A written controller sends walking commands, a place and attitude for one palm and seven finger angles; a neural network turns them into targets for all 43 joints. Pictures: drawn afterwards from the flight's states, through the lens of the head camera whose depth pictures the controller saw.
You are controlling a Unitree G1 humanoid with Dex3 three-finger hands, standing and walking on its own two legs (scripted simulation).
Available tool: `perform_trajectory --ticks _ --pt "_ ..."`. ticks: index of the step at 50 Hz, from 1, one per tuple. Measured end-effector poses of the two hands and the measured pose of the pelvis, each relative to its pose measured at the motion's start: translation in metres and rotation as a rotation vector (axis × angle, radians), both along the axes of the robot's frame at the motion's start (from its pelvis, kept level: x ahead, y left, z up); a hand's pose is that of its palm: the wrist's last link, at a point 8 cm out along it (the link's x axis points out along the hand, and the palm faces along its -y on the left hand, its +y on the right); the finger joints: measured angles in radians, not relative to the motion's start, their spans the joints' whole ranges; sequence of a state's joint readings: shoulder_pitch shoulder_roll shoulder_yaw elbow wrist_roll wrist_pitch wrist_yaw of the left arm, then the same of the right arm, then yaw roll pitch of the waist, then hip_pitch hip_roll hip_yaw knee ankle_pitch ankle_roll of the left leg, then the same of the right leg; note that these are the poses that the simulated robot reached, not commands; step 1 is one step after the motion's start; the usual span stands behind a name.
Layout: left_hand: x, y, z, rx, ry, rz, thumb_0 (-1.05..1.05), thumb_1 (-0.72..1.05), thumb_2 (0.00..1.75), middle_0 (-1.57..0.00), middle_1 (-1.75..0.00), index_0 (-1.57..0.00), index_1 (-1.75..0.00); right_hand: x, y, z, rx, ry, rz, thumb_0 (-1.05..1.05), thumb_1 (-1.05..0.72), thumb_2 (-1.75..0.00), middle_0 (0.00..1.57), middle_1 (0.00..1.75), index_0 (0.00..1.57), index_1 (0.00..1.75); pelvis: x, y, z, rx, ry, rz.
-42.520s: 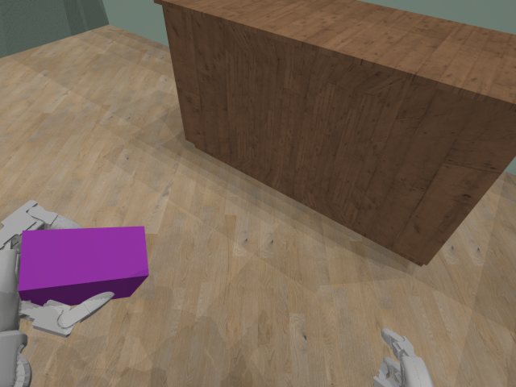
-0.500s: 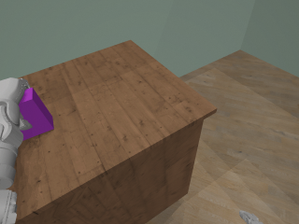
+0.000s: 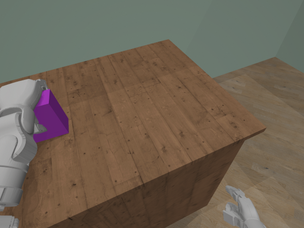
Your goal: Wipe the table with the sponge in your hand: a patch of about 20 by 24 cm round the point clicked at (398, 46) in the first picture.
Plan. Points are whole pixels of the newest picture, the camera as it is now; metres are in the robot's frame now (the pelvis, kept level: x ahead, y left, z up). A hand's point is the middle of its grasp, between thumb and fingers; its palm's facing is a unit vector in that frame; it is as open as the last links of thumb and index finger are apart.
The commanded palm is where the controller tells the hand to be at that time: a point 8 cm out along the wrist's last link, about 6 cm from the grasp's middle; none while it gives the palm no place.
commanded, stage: wipe back along the first lane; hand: left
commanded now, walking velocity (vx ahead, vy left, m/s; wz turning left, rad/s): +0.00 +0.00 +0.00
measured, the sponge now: (41, 122) +0.32 +0.35 +0.11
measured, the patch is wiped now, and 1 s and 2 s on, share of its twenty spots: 1.00 1.00 1.00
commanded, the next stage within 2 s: lift the sponge slowly off the table in 1.52 s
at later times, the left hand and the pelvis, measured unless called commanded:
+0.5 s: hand (36, 124) +0.28 +0.31 +0.16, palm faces +0.17 -0.07 -0.98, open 10.2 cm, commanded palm +0.23 +0.30 +0.19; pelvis +0.00 +0.01 +0.00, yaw -1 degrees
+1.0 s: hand (39, 145) +0.23 +0.28 +0.15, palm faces +0.21 -0.05 -0.98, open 10.2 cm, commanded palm +0.18 +0.26 +0.17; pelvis -0.01 -0.03 +0.00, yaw -2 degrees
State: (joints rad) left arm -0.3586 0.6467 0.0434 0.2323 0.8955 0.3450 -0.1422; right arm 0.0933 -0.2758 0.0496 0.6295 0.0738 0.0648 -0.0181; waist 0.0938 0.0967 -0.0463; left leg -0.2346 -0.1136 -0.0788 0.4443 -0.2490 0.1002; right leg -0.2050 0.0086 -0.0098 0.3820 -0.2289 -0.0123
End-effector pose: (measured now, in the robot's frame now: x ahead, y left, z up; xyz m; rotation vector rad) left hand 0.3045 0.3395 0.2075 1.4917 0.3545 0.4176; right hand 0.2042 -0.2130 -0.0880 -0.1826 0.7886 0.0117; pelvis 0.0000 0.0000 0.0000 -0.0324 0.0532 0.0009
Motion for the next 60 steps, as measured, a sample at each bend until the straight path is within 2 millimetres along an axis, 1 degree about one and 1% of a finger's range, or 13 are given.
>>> perform_trajectory --ticks 6,11,16,20,25,31,39,46,54,60 --pt "-0.012 -0.009 0.000 0.012 -0.035 -0.018 0.00 -0.53 1.09 -0.70 -1.38 -0.73 -1.35 0.010 0.020 -0.002 0.029 -0.010 0.044 0.02 -0.90 -0.90 0.20 0.30 0.20 0.30 0.002 0.009 0.000 -0.003 -0.001 0.005" --pt "-0.024 -0.016 0.000 -0.007 -0.070 -0.014 0.00 -0.53 1.09 -0.69 -1.39 -0.72 -1.36 0.020 0.032 -0.001 0.046 -0.028 0.073 0.02 -0.90 -0.90 0.20 0.30 0.20 0.30 0.002 0.013 0.000 -0.003 -0.007 0.004" --pt "-0.031 -0.022 0.000 -0.013 -0.089 0.005 0.00 -0.52 1.09 -0.69 -1.39 -0.72 -1.36 0.029 0.038 0.005 0.057 -0.059 0.088 0.02 -0.90 -0.90 0.20 0.30 0.20 0.30 0.001 0.013 0.000 -0.003 -0.014 -0.001" --pt "-0.039 -0.028 0.000 -0.022 -0.103 0.003 0.00 -0.52 1.09 -0.68 -1.39 -0.72 -1.36 0.034 0.037 0.011 0.062 -0.091 0.088 0.02 -0.90 -0.90 0.20 0.30 0.20 0.30 0.000 0.011 -0.001 -0.003 -0.018 -0.009" --pt "-0.050 -0.033 0.000 -0.038 -0.123 0.005 0.00 -0.52 1.09 -0.68 -1.40 -0.72 -1.36 0.033 0.030 0.017 0.055 -0.109 0.078 0.02 -0.90 -0.90 0.20 0.30 0.20 0.30 -0.001 0.007 -0.001 -0.002 -0.024 -0.020" --pt "-0.065 -0.039 0.000 -0.045 -0.143 0.008 0.01 -0.51 1.08 -0.67 -1.40 -0.71 -1.37 0.026 0.013 0.020 0.040 -0.113 0.052 0.02 -0.90 -0.90 0.20 0.30 0.20 0.30 -0.003 -0.001 -0.002 0.001 -0.032 -0.030" --pt "-0.084 -0.053 -0.001 -0.038 -0.161 0.006 0.01 -0.50 1.07 -0.67 -1.40 -0.70 -1.37 0.012 -0.010 0.017 0.034 -0.108 0.014 0.02 -0.90 -0.90 0.20 0.30 0.20 0.30 -0.007 -0.014 -0.003 0.006 -0.041 -0.036" --pt "-0.101 -0.065 -0.002 -0.032 -0.167 0.015 0.01 -0.49 1.07 -0.66 -1.40 -0.70 -1.37 0.005 -0.025 0.013 0.041 -0.107 -0.008 0.02 -0.90 -0.90 0.20 0.30 0.20 0.30 -0.009 -0.026 -0.004 0.011 -0.047 -0.040" --pt "-0.106 -0.074 -0.007 -0.020 -0.153 0.039 0.02 -0.49 1.07 -0.66 -1.40 -0.69 -1.37 0.002 -0.039 0.011 0.039 -0.121 -0.019 0.02 -0.90 -0.90 0.20 0.30 0.20 0.30 -0.013 -0.040 -0.006 0.017 -0.051 -0.036" --pt "-0.111 -0.078 -0.006 -0.019 -0.143 0.043 0.01 -0.48 1.06 -0.66 -1.41 -0.69 -1.37 0.001 -0.051 0.012 0.042 -0.136 -0.036 0.02 -0.90 -0.90 0.20 0.30 0.20 0.30 -0.012 -0.047 -0.007 0.019 -0.053 -0.044"
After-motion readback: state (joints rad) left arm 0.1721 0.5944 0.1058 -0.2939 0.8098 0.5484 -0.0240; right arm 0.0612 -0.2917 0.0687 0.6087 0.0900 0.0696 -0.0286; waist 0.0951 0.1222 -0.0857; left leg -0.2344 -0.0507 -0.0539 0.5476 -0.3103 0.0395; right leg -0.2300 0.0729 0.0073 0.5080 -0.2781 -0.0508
